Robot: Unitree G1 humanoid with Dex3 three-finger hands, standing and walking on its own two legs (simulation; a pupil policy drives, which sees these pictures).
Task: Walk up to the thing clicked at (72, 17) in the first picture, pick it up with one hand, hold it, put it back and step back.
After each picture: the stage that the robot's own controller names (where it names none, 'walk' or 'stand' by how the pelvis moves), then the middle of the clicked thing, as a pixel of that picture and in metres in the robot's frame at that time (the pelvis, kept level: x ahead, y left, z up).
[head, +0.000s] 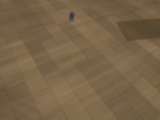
stand; (71, 16) +2.01 +0.12 -0.72
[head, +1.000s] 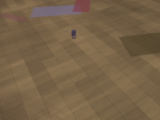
walk; (73, 34) +1.89 +0.24 -0.70
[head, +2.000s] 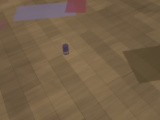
walk; (65, 49) +1.30 +0.26 -0.72
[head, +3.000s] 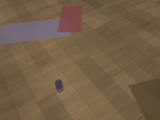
walk; (59, 86) +0.81 +0.25 -0.72
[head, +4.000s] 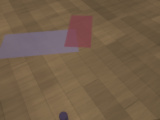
walk; (64, 118) +0.51 +0.18 -0.71
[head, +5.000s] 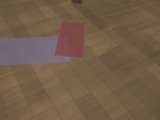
stand; out of the picture +0.37 +0.15 -0.71
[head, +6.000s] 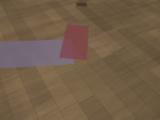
stand; out of the picture +0.38 +0.15 -0.72
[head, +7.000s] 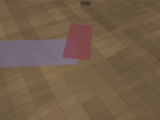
stand; out of the picture +0.36 +0.14 -0.73
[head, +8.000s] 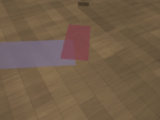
stand; out of the picture +0.36 +0.16 -0.73
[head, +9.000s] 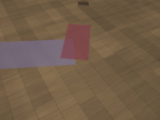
stand; out of the picture +0.36 +0.16 -0.73
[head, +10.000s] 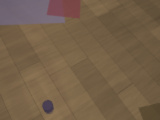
go down; (48, 107) +0.39 +0.16 -0.59
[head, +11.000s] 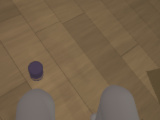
go down; (36, 71) +0.45 +0.17 -0.32
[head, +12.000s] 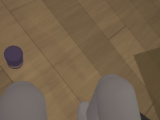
close in; (14, 58) +0.45 +0.18 -0.27
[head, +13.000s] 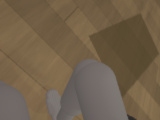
close in; out of the picture +0.45 +0.21 -0.23
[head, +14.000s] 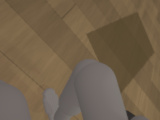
close; out of the picture +0.44 +0.22 -0.23
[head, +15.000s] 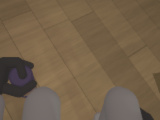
lift; (24, 82) +0.33 +0.20 -0.10
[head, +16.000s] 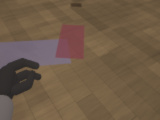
go down; out of the picture +0.32 +0.09 -0.69
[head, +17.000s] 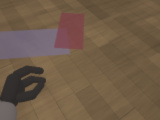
hold; out of the picture +0.30 +0.10 -0.70
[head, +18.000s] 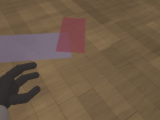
stand; out of the picture +0.29 +0.09 -0.69
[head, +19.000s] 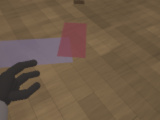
stand; out of the picture +0.28 +0.09 -0.72
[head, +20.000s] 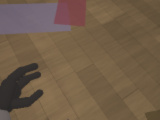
stand; out of the picture +0.31 +0.09 -0.63
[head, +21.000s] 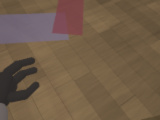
stand; out of the picture +0.30 +0.08 -0.66
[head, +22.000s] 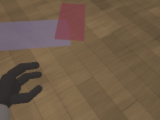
stand; out of the picture +0.29 +0.09 -0.67
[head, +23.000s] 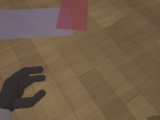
stand; out of the picture +0.29 +0.09 -0.64
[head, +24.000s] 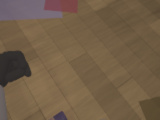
crouch; out of the picture +0.31 +0.09 -0.59
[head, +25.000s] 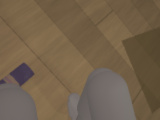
lower; (17, 78) +0.36 +0.11 -0.29
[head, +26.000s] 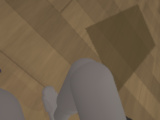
lower; out of the picture +0.36 +0.13 -0.26
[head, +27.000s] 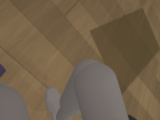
lower; out of the picture +0.36 +0.13 -0.26
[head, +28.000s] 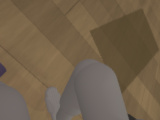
lower; out of the picture +0.36 +0.13 -0.26
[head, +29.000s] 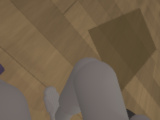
lower; out of the picture +0.36 +0.13 -0.25
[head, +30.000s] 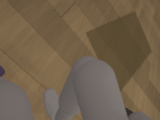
open; out of the picture +0.35 +0.12 -0.24
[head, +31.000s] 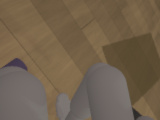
stand; (8, 74) +0.36 +0.10 -0.25
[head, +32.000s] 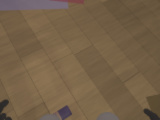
stand; (61, 114) +0.31 +0.08 -0.55
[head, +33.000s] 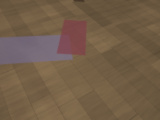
stand; out of the picture +0.27 +0.07 -0.69
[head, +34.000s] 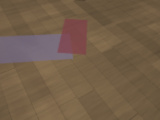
stand; out of the picture +0.27 +0.08 -0.69
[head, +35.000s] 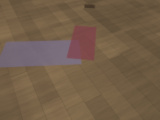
stand; out of the picture +0.29 +0.07 -0.74
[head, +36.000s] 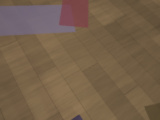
walk; out of the picture +0.33 -0.02 -0.73
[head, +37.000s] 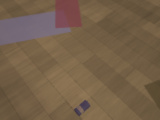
walk; (82, 107) +0.51 +0.01 -0.72
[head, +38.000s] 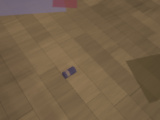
walk; (69, 72) +0.81 +0.07 -0.71
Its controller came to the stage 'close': yes
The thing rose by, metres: 0.23
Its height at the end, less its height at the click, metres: -0.02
